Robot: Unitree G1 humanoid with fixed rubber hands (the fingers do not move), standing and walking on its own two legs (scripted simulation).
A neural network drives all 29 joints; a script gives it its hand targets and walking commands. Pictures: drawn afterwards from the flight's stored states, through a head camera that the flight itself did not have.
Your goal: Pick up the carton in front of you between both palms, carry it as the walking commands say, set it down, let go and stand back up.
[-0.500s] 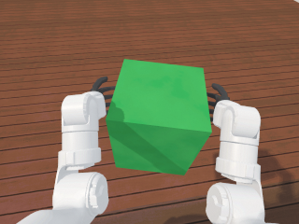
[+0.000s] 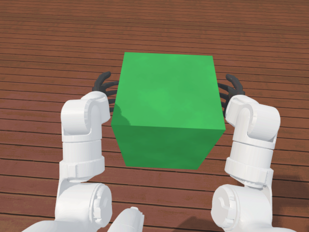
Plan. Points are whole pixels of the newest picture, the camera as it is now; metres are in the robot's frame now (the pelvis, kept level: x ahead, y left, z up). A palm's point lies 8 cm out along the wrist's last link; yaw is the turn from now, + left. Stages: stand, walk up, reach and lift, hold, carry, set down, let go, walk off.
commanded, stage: carry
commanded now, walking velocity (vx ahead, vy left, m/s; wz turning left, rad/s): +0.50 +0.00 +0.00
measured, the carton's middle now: (164, 117) +0.39 +0.05 +0.08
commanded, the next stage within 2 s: none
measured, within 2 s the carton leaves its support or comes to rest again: neither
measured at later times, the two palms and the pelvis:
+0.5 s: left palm (148, 35) +0.69 +0.15 +0.14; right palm (237, 48) +0.66 -0.15 +0.14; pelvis +0.32 +0.04 +0.02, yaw -1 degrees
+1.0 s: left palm (153, 11) +0.91 +0.17 +0.13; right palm (224, 19) +0.91 -0.13 +0.12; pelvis +0.64 +0.02 +0.01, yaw +0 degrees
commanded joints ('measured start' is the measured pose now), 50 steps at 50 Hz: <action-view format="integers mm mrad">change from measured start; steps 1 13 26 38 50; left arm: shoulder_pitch -818 -707 -493 -107 276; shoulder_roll -913 -930 -1009 -1120 -907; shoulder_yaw -638 -468 -604 -841 -807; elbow -51 70 45 -367 -424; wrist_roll -404 -181 -145 -294 -238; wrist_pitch -19 -27 -117 -133 -2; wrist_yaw -165 -106 -138 -239 -276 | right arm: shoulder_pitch -551 -887 -569 -5 295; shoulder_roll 715 970 1028 1051 867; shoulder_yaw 543 719 727 872 928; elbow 59 -67 -7 -313 -453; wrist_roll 147 459 392 262 307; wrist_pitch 4 -30 -139 -151 -21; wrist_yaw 27 114 145 136 187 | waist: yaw -37 -171 -186 -104 -149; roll -143 57 178 -105 172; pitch -375 -415 -458 -451 -437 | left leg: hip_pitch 114 696 814 77 917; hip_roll -28 228 116 -7 354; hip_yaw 102 -332 44 60 -198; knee -408 -749 -538 -333 -658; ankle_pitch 194 398 1129 142 1478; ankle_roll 3 152 37 -60 180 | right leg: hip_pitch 293 -405 41 545 -97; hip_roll -228 -74 62 -260 -51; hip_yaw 224 98 -146 169 29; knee -145 673 -121 -165 271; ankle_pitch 407 77 483 1122 -34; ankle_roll -138 32 -2 -89 87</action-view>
